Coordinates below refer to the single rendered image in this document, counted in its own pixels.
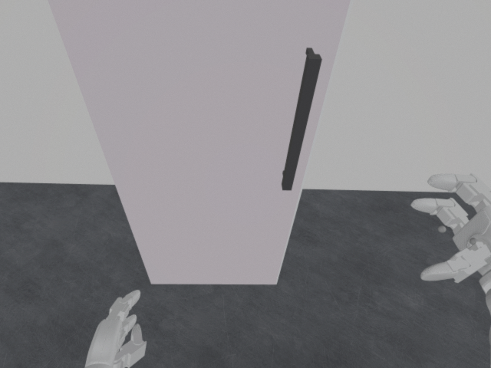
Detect robot left hand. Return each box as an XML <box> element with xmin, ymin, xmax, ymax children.
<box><xmin>85</xmin><ymin>290</ymin><xmax>147</xmax><ymax>368</ymax></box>

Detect handle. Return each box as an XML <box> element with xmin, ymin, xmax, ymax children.
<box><xmin>282</xmin><ymin>48</ymin><xmax>322</xmax><ymax>190</ymax></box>

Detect fridge door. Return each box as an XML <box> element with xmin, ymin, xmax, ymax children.
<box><xmin>48</xmin><ymin>0</ymin><xmax>351</xmax><ymax>284</ymax></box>

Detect robot right hand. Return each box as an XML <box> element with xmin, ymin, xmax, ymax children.
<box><xmin>411</xmin><ymin>173</ymin><xmax>491</xmax><ymax>283</ymax></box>

